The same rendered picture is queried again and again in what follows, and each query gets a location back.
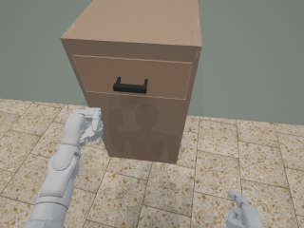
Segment drawer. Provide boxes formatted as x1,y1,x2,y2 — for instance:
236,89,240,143
73,54,191,99

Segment left robot hand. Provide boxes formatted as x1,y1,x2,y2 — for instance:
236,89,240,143
61,107,104,150

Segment robot left forearm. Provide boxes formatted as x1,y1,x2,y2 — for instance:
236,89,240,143
22,144,82,228

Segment cabinet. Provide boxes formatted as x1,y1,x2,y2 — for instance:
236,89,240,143
60,0,202,164

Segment handle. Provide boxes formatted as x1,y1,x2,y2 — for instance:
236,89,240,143
113,77,148,94

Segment right robot hand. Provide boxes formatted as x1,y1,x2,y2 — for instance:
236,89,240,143
225,190,264,228

